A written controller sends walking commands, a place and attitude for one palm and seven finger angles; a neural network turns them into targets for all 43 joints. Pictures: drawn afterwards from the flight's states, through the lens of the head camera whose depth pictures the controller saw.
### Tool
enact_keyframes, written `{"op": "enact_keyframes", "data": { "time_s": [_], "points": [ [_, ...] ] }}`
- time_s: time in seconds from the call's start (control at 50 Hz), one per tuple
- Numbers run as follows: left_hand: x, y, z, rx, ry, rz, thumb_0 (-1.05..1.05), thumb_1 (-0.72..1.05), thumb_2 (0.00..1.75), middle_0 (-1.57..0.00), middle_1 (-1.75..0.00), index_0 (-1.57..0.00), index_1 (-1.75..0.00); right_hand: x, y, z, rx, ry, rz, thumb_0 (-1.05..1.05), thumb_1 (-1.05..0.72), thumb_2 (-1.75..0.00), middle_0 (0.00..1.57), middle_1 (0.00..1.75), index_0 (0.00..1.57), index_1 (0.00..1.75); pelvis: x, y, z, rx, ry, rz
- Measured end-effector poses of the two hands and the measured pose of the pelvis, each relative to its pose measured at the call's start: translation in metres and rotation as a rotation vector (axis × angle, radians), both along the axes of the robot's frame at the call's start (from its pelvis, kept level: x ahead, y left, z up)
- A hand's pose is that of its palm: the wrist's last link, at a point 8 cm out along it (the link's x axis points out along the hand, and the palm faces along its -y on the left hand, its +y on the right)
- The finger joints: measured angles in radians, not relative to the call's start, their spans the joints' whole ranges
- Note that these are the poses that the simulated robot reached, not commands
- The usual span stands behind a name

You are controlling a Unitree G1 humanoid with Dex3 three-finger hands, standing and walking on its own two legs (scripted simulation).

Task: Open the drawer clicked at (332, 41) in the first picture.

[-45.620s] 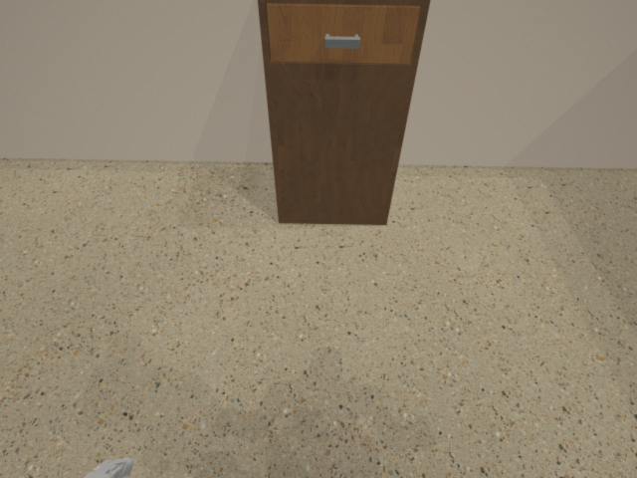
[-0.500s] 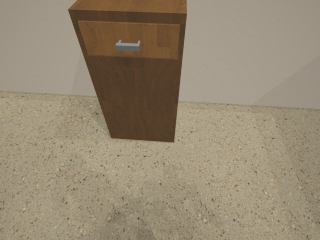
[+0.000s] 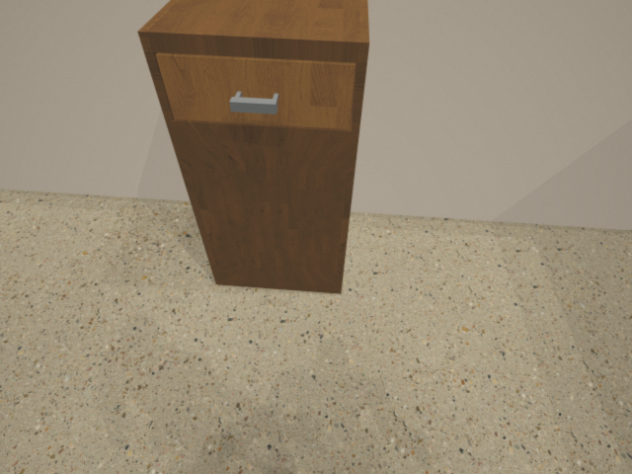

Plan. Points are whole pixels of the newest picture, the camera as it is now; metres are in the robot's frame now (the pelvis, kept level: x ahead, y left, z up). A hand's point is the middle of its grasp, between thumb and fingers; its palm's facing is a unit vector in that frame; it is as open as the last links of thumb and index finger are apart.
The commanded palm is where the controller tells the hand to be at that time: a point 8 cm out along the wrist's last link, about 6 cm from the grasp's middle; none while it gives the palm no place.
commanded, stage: take the last steps up to it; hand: left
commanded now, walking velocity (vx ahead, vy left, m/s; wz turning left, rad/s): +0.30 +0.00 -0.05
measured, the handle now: (255, 100) +0.87 +0.19 +0.03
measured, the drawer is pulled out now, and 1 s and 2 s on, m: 0.00 0.00 0.00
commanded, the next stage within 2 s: come to a stop and stand still in 0.84 s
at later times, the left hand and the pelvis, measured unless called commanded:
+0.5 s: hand (220, 421) +0.23 +0.17 -0.18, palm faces -0.05 -0.98 -0.17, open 7.4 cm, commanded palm none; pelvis +0.13 -0.01 -0.01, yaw +0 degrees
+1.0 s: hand (236, 362) +0.33 +0.16 -0.18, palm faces +0.05 -0.98 -0.18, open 7.3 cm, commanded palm none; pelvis +0.30 -0.03 -0.01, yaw +1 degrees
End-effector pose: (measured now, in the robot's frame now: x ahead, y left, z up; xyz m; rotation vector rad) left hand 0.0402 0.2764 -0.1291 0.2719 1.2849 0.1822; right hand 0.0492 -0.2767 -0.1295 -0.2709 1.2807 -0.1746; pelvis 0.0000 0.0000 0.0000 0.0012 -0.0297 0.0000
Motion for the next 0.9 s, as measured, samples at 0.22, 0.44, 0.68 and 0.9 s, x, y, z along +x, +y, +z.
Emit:
{"op": "enact_keyframes", "data": {
  "time_s": [0.22, 0.44, 0.68, 0.9],
  "points": [
    [-0.022, -0.020, -0.038, -0.135, 0.210, 0.066, 0.00, 0.90, 0.90, -0.20, -0.30, -0.20, -0.30, -0.019, 0.065, -0.019, 0.069, 0.114, -0.085, 0.00, -0.91, -0.90, 0.20, 0.29, 0.20, 0.30, 0.053, 0.021, -0.015, -0.006, 0.007, -0.024],
    [0.137, -0.043, -0.019, -0.145, -0.005, -0.019, 0.00, 0.91, 0.90, -0.19, -0.30, -0.20, -0.30, -0.084, 0.096, -0.002, 0.153, 0.436, -0.204, 0.00, -0.91, -0.90, 0.20, 0.29, 0.21, 0.30, 0.107, 0.007, -0.007, -0.020, 0.015, -0.002],
    [0.227, -0.080, -0.026, -0.115, -0.117, 0.031, -0.01, 0.93, 0.90, -0.20, -0.30, -0.20, -0.30, 0.082, 0.024, -0.026, 0.103, 0.224, -0.167, 0.01, -0.91, -0.90, 0.20, 0.29, 0.20, 0.30, 0.188, -0.032, -0.017, -0.025, 0.002, 0.020],
    [0.235, -0.057, -0.035, -0.130, 0.070, 0.081, -0.01, 0.92, 0.90, -0.20, -0.30, -0.20, -0.30, 0.279, 0.030, -0.013, 0.081, -0.131, -0.030, 0.00, -0.91, -0.90, 0.20, 0.29, 0.20, 0.30, 0.268, -0.019, -0.016, -0.013, 0.040, -0.019]
  ]
}}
